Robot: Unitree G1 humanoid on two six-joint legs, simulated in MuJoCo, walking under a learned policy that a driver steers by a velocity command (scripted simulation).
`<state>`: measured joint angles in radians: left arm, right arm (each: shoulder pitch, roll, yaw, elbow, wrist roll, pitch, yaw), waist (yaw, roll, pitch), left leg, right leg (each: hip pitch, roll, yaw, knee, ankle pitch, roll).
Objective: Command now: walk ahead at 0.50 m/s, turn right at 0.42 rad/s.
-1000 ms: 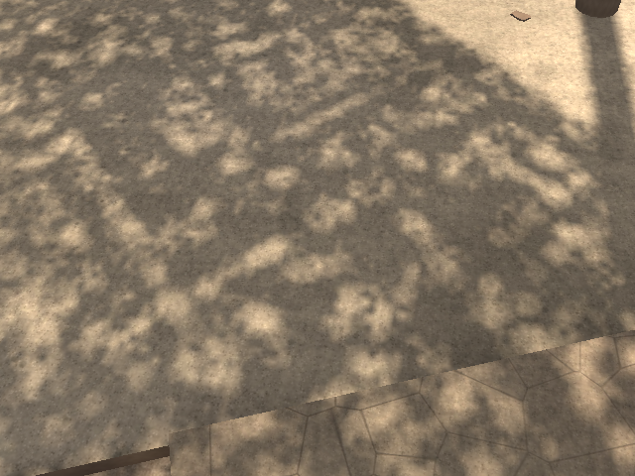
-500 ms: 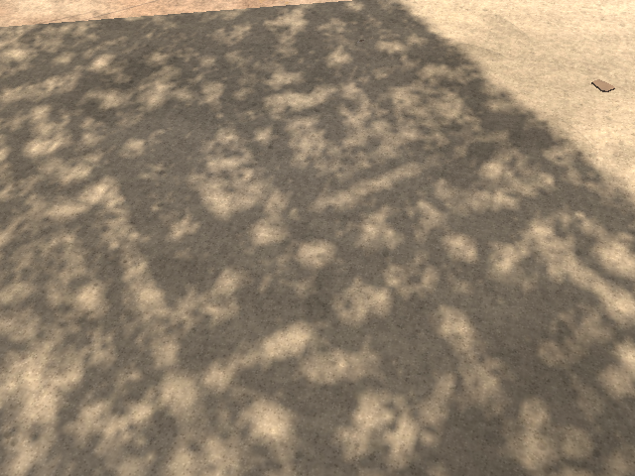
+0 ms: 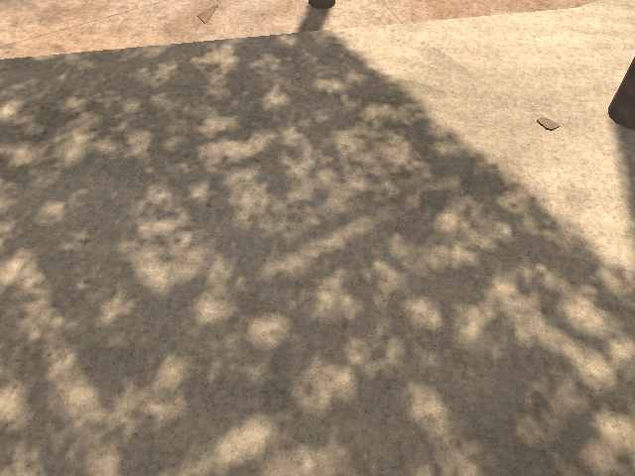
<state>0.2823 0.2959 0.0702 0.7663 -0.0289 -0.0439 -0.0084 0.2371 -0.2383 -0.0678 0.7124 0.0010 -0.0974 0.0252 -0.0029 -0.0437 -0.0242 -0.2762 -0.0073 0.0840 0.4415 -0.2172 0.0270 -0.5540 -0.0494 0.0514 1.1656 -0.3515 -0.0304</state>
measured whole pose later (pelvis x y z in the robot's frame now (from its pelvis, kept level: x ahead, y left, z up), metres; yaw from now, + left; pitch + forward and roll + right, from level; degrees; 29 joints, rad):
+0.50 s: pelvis +0.25 -0.12 -0.07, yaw -18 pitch +3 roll +1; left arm 0.24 0.28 0.07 0.73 -0.01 -0.03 -0.04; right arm 0.21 -0.29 -0.06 0.75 0.02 -0.11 -0.01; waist -0.01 0.02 0.04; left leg -0.48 0.07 -0.05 1.38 -0.45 -0.04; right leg -0.40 0.10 0.02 0.57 -0.23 -0.10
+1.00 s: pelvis +0.54 -0.19 -0.07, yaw -26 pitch +2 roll +1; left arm 0.32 0.27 0.06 0.78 -0.01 -0.06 0.00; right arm 0.17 -0.25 -0.06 0.70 0.00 -0.10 0.02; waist 0.00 -0.02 0.01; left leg -0.37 -0.07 0.03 0.49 -0.16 0.07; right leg -0.38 0.04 0.08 1.22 -0.40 -0.04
